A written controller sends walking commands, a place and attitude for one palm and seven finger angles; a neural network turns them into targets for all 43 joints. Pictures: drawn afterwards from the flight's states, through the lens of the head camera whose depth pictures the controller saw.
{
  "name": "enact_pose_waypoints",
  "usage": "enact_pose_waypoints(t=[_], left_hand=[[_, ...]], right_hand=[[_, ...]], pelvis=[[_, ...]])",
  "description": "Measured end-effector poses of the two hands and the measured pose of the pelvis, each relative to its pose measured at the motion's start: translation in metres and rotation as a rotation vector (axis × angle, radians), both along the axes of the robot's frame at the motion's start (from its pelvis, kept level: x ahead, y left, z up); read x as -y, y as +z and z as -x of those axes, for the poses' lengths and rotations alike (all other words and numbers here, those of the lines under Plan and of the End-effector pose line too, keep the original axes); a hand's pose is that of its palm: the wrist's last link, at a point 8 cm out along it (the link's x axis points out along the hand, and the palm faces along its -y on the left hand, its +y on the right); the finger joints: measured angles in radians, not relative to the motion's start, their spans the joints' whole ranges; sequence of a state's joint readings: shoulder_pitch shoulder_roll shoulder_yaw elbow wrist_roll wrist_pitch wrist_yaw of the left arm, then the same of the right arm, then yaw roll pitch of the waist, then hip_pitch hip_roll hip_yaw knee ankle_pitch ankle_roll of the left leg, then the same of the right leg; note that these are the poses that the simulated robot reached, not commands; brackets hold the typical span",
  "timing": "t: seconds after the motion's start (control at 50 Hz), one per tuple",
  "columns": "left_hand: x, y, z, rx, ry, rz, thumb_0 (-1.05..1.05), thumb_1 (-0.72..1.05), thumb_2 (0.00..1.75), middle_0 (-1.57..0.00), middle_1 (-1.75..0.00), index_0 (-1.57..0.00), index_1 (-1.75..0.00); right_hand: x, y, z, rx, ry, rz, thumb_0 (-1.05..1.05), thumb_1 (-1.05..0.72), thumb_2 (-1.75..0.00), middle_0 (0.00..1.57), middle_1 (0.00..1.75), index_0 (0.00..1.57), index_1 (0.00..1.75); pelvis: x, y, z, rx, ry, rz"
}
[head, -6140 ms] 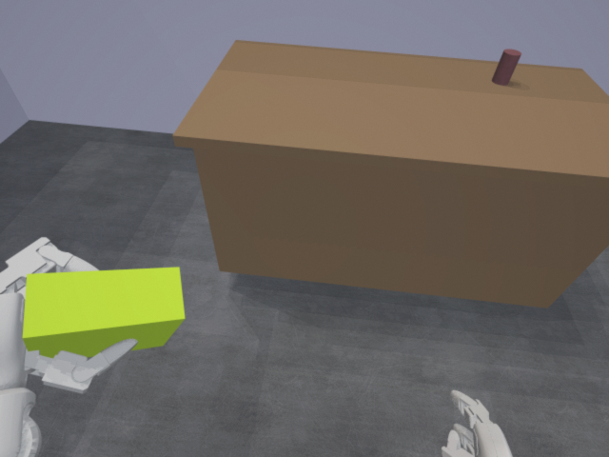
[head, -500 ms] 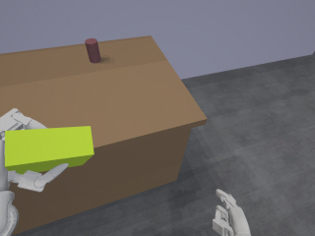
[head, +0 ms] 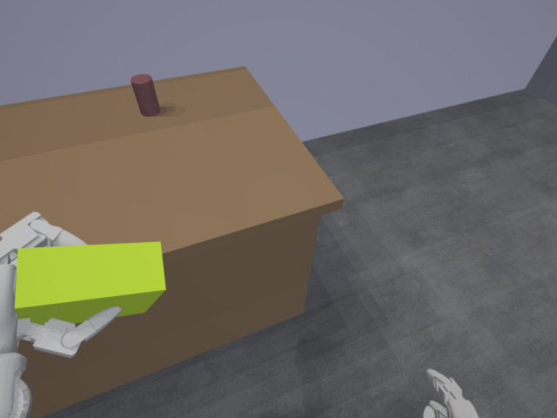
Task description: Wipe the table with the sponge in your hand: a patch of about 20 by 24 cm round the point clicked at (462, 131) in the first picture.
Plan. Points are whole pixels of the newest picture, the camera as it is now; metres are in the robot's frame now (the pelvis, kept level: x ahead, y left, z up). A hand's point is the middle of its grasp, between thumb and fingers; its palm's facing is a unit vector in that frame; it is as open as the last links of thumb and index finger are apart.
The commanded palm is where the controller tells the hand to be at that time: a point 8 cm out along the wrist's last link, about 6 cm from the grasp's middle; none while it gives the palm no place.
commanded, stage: look again from close up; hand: left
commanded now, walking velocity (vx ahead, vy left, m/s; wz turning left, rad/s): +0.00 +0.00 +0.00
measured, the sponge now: (113, 284) +0.23 +0.20 +0.14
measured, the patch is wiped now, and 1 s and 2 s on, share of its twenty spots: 0.00 0.00 0.00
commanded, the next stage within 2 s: shuffle to correct the standing spot in 0.36 s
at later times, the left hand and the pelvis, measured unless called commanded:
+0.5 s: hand (9, 258) +0.25 +0.31 +0.16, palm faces +0.40 -0.84 -0.36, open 9.6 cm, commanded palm +0.18 +0.33 +0.18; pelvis +0.03 +0.05 +0.00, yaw +2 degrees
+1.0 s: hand (43, 215) +0.30 +0.30 +0.17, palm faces +0.38 -0.84 -0.38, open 9.6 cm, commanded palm +0.24 +0.34 +0.18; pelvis +0.09 +0.05 -0.02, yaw +2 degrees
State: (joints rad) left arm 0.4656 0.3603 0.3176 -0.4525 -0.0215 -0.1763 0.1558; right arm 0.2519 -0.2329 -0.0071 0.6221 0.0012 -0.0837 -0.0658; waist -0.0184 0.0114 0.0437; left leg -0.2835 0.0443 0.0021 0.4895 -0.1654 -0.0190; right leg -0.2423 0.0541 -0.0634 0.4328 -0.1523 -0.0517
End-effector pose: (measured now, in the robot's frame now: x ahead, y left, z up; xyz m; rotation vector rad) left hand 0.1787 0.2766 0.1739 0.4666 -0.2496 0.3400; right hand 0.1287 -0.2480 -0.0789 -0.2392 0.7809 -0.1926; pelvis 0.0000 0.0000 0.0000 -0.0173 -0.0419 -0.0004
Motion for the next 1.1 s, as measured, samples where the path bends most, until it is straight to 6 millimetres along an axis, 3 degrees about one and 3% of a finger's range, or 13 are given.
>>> enact_pose_waypoints(t=[0.1,0.16,0.2,0.24,0.34,0.4,0.52,0.58,0.7,0.82,1.0,1.1], left_hand=[[-0.007,0.004,0.001,-0.022,-0.012,-0.065,-0.01,-0.44,0.99,-0.8,-1.34,-0.8,-1.34],[-0.041,0.028,-0.01,0.095,0.018,-0.153,-0.01,-0.44,0.99,-0.8,-1.34,-0.8,-1.34],[-0.06,0.03,-0.013,0.135,0.062,-0.115,-0.01,-0.44,0.99,-0.8,-1.34,-0.8,-1.34],[-0.067,0.023,-0.014,0.133,0.071,-0.056,-0.01,-0.44,0.99,-0.8,-1.34,-0.8,-1.34],[-0.053,-0.013,-0.016,0.029,-0.016,0.064,-0.01,-0.44,0.99,-0.8,-1.34,-0.8,-1.34],[-0.053,-0.023,-0.019,0.009,-0.051,0.065,-0.01,-0.44,0.99,-0.8,-1.34,-0.8,-1.34],[-0.081,0.003,-0.029,0.123,-0.001,-0.009,-0.01,-0.44,0.99,-0.8,-1.34,-0.8,-1.34],[-0.086,0.018,-0.034,0.188,0.013,-0.022,-0.01,-0.44,0.99,-0.8,-1.34,-0.8,-1.34],[-0.077,0.006,-0.052,0.123,-0.005,0.017,-0.01,-0.44,0.99,-0.8,-1.34,-0.8,-1.34],[-0.073,-0.013,-0.073,0.025,-0.005,0.022,-0.01,-0.44,0.99,-0.8,-1.34,-0.8,-1.34],[-0.064,0.006,-0.084,0.13,-0.048,-0.045,-0.01,-0.44,0.99,-0.8,-1.34,-0.8,-1.34],[-0.079,0.001,-0.086,0.14,-0.021,-0.05,-0.01,-0.44,0.99,-0.8,-1.34,-0.8,-1.34]], right_hand=[[-0.011,-0.002,-0.005,0.006,0.018,-0.013,0.01,-0.91,-0.89,0.2,0.3,0.2,0.3],[-0.024,-0.002,-0.008,-0.016,0.072,-0.012,0.01,-0.91,-0.89,0.2,0.3,0.2,0.3],[-0.032,0.001,-0.014,0.01,0.082,-0.022,0.01,-0.91,-0.89,0.2,0.3,0.2,0.3],[-0.041,0.006,-0.019,0.039,0.084,-0.032,0.01,-0.91,-0.89,0.2,0.3,0.2,0.3],[-0.066,0.019,-0.034,0.085,0.106,-0.038,0.01,-0.9,-0.89,0.2,0.3,0.2,0.3],[-0.08,0.022,-0.048,0.086,0.148,-0.026,0.01,-0.9,-0.89,0.2,0.3,0.2,0.3],[-0.102,0.029,-0.082,0.103,0.226,-0.019,0.01,-0.9,-0.89,0.2,0.3,0.2,0.3],[-0.109,0.031,-0.098,0.126,0.245,-0.028,0.01,-0.9,-0.89,0.2,0.3,0.2,0.3],[-0.108,0.027,-0.119,0.143,0.21,-0.049,0.01,-0.9,-0.89,0.2,0.3,0.2,0.3],[-0.093,0.015,-0.122,0.095,0.156,-0.043,0.01,-0.9,-0.89,0.2,0.3,0.2,0.3],[-0.068,0.001,-0.119,0.03,0.106,-0.012,0.01,-0.9,-0.89,0.2,0.3,0.2,0.3],[-0.067,-0.003,-0.121,0.007,0.072,0.011,0.01,-0.9,-0.89,0.2,0.3,0.2,0.3]], pelvis=[[-0.004,0.0,-0.001,-0.003,0.003,0.009],[-0.005,-0.001,0.002,-0.013,0.009,0.01],[-0.012,-0.001,0.001,-0.02,-0.002,0.017],[-0.021,0.001,-0.002,-0.017,-0.011,0.005],[-0.041,0.005,-0.014,-0.029,-0.008,-0.005],[-0.046,0.003,-0.02,-0.025,0.012,-0.014],[-0.051,0.003,-0.032,-0.031,0.027,-0.001],[-0.055,0.003,-0.04,-0.039,0.026,0.006],[-0.061,-0.001,-0.058,-0.05,0.011,0.007],[-0.057,-0.006,-0.073,-0.048,0.013,0.009],[-0.054,-0.015,-0.087,-0.042,0.032,0.011],[-0.066,-0.02,-0.097,-0.042,0.014,-0.007]])
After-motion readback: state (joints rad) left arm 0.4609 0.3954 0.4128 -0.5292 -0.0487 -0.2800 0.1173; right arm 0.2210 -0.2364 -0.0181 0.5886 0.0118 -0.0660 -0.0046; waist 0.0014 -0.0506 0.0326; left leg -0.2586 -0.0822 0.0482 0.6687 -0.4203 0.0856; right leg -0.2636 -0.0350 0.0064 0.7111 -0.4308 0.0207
